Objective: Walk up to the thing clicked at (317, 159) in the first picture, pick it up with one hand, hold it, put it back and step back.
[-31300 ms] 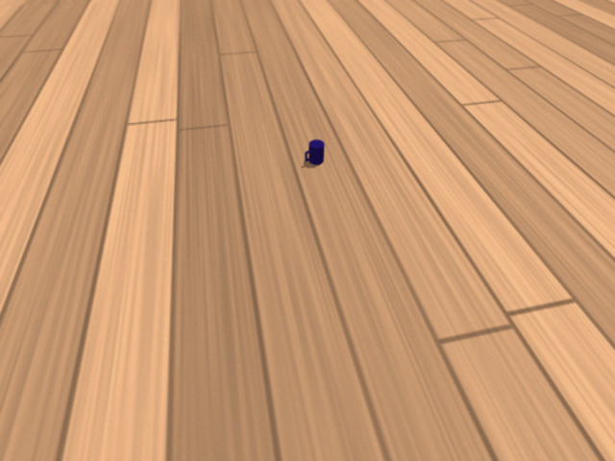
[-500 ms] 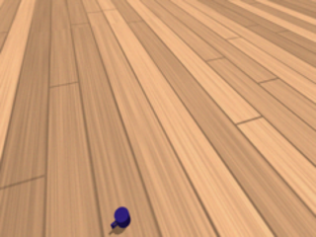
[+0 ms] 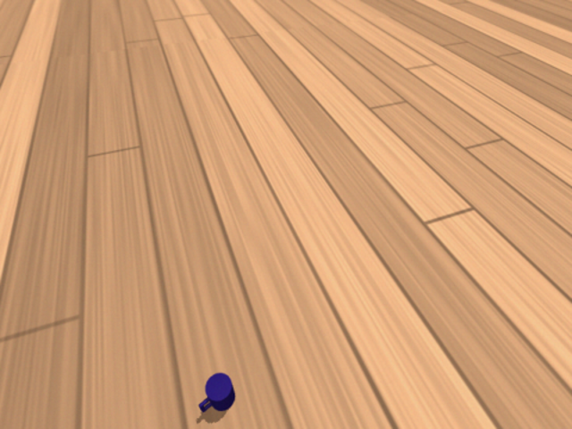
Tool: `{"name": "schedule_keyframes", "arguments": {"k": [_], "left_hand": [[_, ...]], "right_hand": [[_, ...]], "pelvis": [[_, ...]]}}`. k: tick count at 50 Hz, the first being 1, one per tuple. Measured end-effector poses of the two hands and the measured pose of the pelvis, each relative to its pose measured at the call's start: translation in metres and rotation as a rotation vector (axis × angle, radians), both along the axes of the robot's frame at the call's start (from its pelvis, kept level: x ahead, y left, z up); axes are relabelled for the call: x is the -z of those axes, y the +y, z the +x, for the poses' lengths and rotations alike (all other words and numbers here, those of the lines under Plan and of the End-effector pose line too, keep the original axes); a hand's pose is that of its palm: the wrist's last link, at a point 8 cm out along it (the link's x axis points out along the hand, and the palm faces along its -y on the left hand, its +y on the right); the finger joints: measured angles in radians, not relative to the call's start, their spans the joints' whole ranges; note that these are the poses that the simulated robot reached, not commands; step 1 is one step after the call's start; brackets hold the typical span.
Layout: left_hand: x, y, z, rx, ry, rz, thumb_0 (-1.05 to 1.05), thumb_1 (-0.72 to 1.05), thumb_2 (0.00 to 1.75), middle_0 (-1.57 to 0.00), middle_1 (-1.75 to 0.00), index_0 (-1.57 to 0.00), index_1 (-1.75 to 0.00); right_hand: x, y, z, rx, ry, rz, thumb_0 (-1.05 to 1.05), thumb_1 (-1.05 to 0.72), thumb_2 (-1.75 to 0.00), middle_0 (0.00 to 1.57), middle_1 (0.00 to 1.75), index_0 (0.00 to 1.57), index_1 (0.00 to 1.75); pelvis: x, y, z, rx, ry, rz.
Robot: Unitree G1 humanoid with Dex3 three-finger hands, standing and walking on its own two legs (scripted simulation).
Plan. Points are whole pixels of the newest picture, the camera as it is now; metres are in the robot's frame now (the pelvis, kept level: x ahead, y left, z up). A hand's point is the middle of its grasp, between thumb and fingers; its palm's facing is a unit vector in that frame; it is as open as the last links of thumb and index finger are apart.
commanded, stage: stand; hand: left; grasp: from above
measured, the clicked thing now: (216, 396) +0.40 +0.23 -0.73
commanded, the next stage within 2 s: step back in 0.06 s
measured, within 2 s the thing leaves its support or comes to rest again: neither
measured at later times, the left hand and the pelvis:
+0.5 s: hand out of the picture +0.08 +0.30 -0.18, palm faces -0.02 -0.93 -0.36, open 7.3 cm; pelvis -0.06 +0.04 -0.02, yaw +0 degrees
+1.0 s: hand out of the picture -0.07 +0.28 -0.15, palm faces -0.05 -0.91 -0.41, open 7.4 cm; pelvis -0.17 +0.02 -0.02, yaw -2 degrees
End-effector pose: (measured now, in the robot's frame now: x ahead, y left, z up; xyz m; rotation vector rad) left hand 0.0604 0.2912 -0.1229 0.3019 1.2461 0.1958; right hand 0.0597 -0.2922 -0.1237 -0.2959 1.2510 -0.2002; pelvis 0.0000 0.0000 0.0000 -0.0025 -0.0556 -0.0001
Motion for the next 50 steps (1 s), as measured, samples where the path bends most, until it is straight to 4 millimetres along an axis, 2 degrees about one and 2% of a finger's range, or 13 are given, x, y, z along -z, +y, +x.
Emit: {"name": "schedule_keyframes", "arguments": {"k": [5, 14, 20, 25, 33, 39, 42, 45, 50], "left_hand": [[0.001, 0.001, 0.002, -0.01, -0.007, 0.001, 0.01, 0.91, 0.9, -0.2, -0.3, -0.2, -0.3], [0.009, 0.026, 0.003, -0.001, -0.036, 0.044, 0.01, 0.91, 0.9, -0.2, -0.3, -0.21, -0.3], [0.024, 0.052, 0.018, 0.028, -0.094, 0.044, 0.01, 0.91, 0.9, -0.2, -0.3, -0.21, -0.3], [0.02, 0.054, 0.016, 0.042, -0.119, 0.035, 0.01, 0.91, 0.9, -0.2, -0.3, -0.2, -0.3], [0.022, 0.047, -0.028, 0.088, -0.053, 0.025, 0.0, 0.91, 0.9, -0.2, -0.3, -0.2, -0.3], [0.021, 0.035, -0.068, 0.106, -0.039, 0.047, 0.01, 0.91, 0.9, -0.2, -0.3, -0.2, -0.3], [0.014, 0.027, -0.095, 0.1, -0.035, 0.054, 0.01, 0.91, 0.9, -0.2, -0.3, -0.2, -0.3], [0.002, 0.024, -0.119, 0.08, -0.036, 0.06, 0.01, 0.91, 0.9, -0.2, -0.3, -0.21, -0.3], [-0.009, 0.028, -0.134, 0.07, -0.078, 0.081, 0.01, 0.9, 0.9, -0.2, -0.3, -0.21, -0.3]], "right_hand": [[0.001, -0.002, 0.002, 0.003, -0.001, 0.002, 0.01, -0.9, -0.9, 0.2, 0.3, 0.21, 0.3], [0.006, -0.015, -0.003, -0.007, -0.005, -0.055, 0.01, -0.9, -0.9, 0.2, 0.3, 0.21, 0.3], [0.004, -0.002, -0.032, -0.011, 0.009, -0.105, 0.01, -0.91, -0.9, 0.2, 0.3, 0.2, 0.3], [-0.006, 0.013, -0.063, -0.01, 0.045, -0.111, 0.01, -0.9, -0.9, 0.2, 0.3, 0.21, 0.3], [-0.008, 0.019, -0.081, 0.012, -0.055, -0.097, 0.01, -0.9, -0.9, 0.21, 0.3, 0.21, 0.3], [0.008, 0.004, -0.101, 0.014, -0.108, -0.069, 0.01, -0.9, -0.9, 0.21, 0.3, 0.21, 0.3], [0.015, -0.005, -0.116, 0.033, -0.105, -0.055, 0.01, -0.9, -0.9, 0.21, 0.3, 0.21, 0.3], [0.012, -0.008, -0.132, 0.034, -0.082, -0.048, 0.01, -0.9, -0.9, 0.2, 0.3, 0.21, 0.3], [0.009, -0.009, -0.165, 0.005, -0.038, -0.059, 0.01, -0.9, -0.9, 0.2, 0.3, 0.21, 0.3]], "pelvis": [[0.002, -0.001, -0.002, -0.002, 0.009, -0.003], [0.017, 0.009, -0.031, -0.013, 0.022, -0.021], [0.031, 0.032, -0.047, -0.015, 0.03, -0.013], [0.021, 0.037, -0.063, -0.004, 0.029, -0.027], [0.02, 0.037, -0.093, 0.051, 0.022, -0.023], [0.031, 0.023, -0.123, 0.082, 0.02, -0.003], [0.03, 0.018, -0.139, 0.067, 0.01, -0.024], [0.023, 0.016, -0.152, 0.069, 0.012, 0.012], [0.018, 0.018, -0.174, 0.04, 0.029, 0.017]]}}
